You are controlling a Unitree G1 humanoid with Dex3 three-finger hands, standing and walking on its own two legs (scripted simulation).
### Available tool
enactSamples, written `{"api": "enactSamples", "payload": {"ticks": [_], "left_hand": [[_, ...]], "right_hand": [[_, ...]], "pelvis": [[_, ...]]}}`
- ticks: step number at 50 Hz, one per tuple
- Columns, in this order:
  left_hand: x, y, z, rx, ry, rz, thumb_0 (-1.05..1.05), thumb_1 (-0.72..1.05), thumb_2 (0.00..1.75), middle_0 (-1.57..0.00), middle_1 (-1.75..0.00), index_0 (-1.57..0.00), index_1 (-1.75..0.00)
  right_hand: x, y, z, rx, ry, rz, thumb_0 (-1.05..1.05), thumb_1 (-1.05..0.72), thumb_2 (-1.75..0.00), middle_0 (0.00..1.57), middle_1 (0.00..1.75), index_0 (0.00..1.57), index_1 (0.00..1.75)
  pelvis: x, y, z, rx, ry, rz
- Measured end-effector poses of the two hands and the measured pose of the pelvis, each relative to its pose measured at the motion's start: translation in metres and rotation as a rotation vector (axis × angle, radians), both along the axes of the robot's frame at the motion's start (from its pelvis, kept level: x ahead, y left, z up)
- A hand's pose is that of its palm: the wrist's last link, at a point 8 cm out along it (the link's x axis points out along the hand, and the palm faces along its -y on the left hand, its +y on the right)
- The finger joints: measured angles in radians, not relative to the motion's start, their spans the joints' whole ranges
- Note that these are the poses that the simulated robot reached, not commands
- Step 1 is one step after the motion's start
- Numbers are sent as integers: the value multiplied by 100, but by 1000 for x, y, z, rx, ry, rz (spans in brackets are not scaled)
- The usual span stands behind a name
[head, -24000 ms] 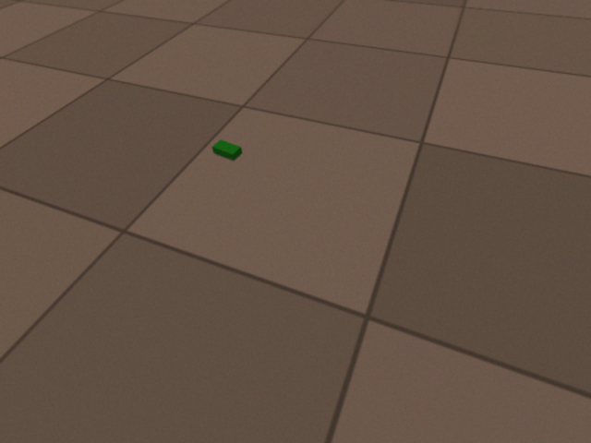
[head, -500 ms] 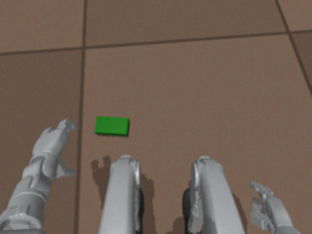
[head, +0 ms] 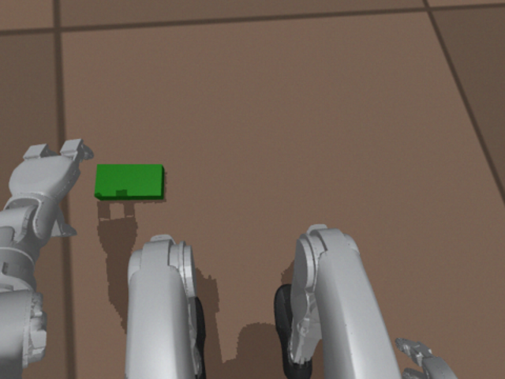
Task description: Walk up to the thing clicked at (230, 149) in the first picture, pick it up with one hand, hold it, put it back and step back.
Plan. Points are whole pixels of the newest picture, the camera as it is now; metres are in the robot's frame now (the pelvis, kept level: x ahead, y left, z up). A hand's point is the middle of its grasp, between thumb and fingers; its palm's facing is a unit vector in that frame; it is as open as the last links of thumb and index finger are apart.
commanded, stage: rise first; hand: left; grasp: from above
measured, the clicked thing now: (131, 182) +0.48 +0.27 -0.35
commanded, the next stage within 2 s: none
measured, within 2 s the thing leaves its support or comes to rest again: neither
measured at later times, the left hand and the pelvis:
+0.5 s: hand (79, 186) +0.43 +0.32 -0.20, palm faces -0.46 -0.04 -0.89, open 14.3 cm; pelvis +0.01 +0.00 -0.04, yaw -2 degrees
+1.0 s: hand (88, 182) +0.44 +0.32 -0.22, palm faces -0.45 -0.05 -0.89, open 14.2 cm; pelvis +0.01 +0.00 -0.05, yaw -3 degrees
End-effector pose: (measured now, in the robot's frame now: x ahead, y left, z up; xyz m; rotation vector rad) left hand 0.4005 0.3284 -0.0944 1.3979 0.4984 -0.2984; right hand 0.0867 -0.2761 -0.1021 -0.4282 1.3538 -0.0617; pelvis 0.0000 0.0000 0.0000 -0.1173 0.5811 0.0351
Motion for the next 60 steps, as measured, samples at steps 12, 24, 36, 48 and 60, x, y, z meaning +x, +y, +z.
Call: {"api": "enactSamples", "payload": {"ticks": [12,24,36,48,60], "left_hand": [[19,-2,-30,49,-24,-66,0,-54,103,-8,-96,-6,-97],[35,-4,-47,76,-39,-105,0,-53,101,-8,-97,-7,-97],[42,-7,-61,80,-44,-101,0,-53,102,-8,-98,-7,-98],[49,-11,-69,74,-46,-93,0,-53,101,-8,-98,-7,-98],[51,-12,-76,70,-42,-102,0,-53,101,-8,-99,-7,-99]], "right_hand": [[7,6,-27,0,34,33,0,-90,-90,20,30,20,30],[-3,3,-39,-12,79,34,0,-91,-90,20,30,20,30],[-20,-3,-40,-31,122,33,0,-91,-90,20,30,20,30],[-27,-1,-37,-40,126,30,0,-91,-90,20,30,20,30],[-26,6,-35,-33,113,44,0,-91,-90,20,30,20,30]], "pelvis": [[3,1,-25,-8,-7,-10],[6,0,-40,-15,-17,-23],[7,-2,-48,-17,-23,-31],[7,-1,-51,-27,-25,-36],[8,2,-52,-38,-28,-36]]}}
